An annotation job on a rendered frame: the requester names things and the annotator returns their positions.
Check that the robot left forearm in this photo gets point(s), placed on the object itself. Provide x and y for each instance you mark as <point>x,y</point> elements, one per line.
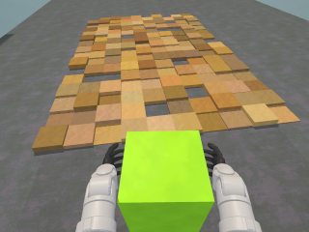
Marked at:
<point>99,205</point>

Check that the robot right forearm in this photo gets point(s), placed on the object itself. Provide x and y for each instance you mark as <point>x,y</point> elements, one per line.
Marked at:
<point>233,202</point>

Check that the robot left hand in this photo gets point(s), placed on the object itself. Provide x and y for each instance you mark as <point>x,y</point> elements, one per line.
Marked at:
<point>109,157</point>

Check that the carton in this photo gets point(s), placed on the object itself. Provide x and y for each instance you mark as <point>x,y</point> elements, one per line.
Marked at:
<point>165,184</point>

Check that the robot right hand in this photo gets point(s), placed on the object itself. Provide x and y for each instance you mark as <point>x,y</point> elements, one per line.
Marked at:
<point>217,157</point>

